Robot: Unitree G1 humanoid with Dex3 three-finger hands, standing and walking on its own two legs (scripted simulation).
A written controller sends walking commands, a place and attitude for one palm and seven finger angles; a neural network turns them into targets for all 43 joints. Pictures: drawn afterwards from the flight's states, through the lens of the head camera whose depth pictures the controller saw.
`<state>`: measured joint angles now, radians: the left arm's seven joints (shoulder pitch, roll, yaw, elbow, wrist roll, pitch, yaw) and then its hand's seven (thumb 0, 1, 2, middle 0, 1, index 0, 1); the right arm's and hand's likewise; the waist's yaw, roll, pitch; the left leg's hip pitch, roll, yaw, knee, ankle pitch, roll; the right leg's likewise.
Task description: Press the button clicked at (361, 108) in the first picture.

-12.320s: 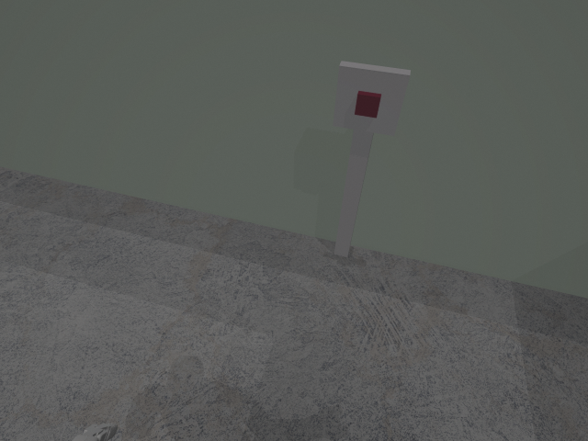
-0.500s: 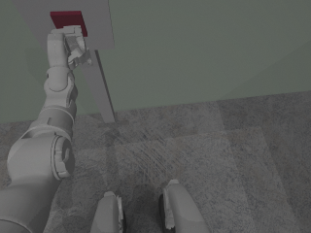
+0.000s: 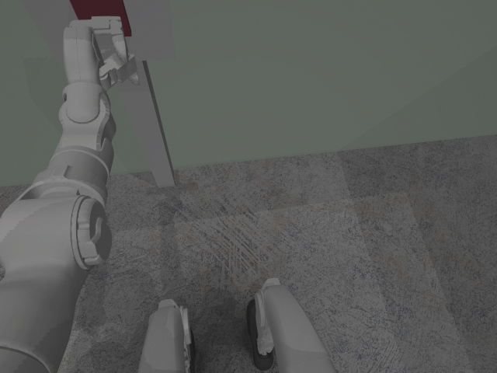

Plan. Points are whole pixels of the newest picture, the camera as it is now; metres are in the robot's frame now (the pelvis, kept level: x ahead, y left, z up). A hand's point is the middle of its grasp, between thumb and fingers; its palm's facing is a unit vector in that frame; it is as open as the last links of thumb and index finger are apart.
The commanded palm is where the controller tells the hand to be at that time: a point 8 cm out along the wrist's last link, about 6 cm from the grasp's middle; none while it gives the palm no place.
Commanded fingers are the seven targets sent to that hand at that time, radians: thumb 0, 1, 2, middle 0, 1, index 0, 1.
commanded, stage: pull the fist back off the button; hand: left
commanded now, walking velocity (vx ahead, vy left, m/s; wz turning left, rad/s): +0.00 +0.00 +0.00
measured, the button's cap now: (102, 11) +0.62 +0.13 +0.10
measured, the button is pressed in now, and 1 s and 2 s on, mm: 7 0 0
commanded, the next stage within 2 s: draw the hand back to the body in 0.92 s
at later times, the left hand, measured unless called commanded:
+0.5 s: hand (131, 78) +0.54 +0.10 +0.07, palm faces +0.02 -1.00 -0.02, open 3.2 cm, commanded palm +0.49 +0.14 +0.07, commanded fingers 0.00 0.90 0.90 -1.30 -1.50 -1.30 -1.50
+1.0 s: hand (137, 125) +0.46 +0.09 +0.07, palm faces +0.00 -1.00 -0.04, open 3.1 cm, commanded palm +0.44 +0.15 +0.07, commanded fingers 0.00 0.90 0.90 -1.30 -1.50 -1.30 -1.50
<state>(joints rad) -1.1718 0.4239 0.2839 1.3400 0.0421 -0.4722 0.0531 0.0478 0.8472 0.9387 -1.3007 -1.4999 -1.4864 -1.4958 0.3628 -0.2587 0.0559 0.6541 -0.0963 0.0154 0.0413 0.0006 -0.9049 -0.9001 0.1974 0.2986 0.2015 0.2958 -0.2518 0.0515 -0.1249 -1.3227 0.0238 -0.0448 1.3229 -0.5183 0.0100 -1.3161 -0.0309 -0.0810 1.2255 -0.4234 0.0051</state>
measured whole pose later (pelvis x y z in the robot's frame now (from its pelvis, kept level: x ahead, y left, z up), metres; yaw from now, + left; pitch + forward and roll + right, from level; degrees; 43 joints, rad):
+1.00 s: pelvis +0.04 -0.01 +0.03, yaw +1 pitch +22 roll -1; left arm -0.50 0.13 0.11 0.75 -0.06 -0.52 0.03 0.02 0.90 0.90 -1.30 -1.50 -1.30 -1.50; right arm 0.23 -0.24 -0.01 0.59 -0.04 0.03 0.02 0.00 -0.91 -0.90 0.20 0.30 0.20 0.30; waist -0.07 0.03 -0.15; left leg -1.01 0.02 -0.01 1.18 -0.56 -0.01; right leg -1.04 -0.03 -0.05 1.15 -0.49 -0.01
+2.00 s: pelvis +0.08 +0.00 +0.13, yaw +1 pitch -2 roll -1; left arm 0.39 0.28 0.13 -0.30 -0.03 -0.03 0.10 0.02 0.90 0.90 -1.30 -1.50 -1.30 -1.50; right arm 0.17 -0.21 0.07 0.57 -0.01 -0.07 -0.09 0.01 -0.90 -0.90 0.20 0.30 0.20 0.30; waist 0.07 0.07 0.00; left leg -0.10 0.01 0.01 0.45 -0.31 0.00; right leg -0.14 -0.02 -0.05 0.43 -0.26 0.01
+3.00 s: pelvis +0.04 +0.01 +0.13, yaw +0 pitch +1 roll +0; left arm 0.62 0.38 0.35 -0.52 -0.03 -0.19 0.12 0.02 0.89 0.90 -1.31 -1.50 -1.30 -1.49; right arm 0.18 -0.24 -0.02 0.57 -0.01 -0.01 -0.09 0.01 -0.90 -0.90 0.20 0.30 0.20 0.30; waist 0.01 0.04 0.02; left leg -0.23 -0.01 0.04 0.45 -0.23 0.03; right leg -0.27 -0.04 -0.02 0.41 -0.16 0.03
